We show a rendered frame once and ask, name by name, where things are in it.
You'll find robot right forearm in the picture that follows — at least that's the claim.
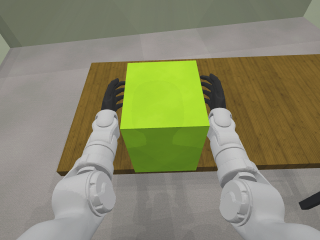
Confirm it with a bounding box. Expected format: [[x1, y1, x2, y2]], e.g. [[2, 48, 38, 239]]
[[207, 108, 285, 213]]

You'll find robot left hand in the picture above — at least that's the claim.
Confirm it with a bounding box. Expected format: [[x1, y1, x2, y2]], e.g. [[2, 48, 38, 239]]
[[101, 78, 126, 112]]

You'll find robot left forearm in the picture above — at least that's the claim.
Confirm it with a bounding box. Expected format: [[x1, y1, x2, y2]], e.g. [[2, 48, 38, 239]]
[[51, 109, 120, 213]]

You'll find right robot upper arm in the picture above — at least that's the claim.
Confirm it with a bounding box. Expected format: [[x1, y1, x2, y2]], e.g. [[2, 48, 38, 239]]
[[219, 178, 320, 240]]

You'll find robot right hand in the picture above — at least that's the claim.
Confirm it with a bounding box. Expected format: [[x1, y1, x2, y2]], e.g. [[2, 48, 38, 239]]
[[200, 73, 227, 111]]

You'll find left robot upper arm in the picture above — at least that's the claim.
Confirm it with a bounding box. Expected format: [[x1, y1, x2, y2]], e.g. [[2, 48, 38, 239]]
[[16, 170, 116, 240]]

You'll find carton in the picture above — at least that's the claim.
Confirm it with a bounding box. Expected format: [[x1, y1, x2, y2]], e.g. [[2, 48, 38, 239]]
[[120, 60, 210, 173]]

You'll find table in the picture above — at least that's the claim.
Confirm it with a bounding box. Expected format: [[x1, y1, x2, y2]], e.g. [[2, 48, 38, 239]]
[[56, 54, 320, 210]]

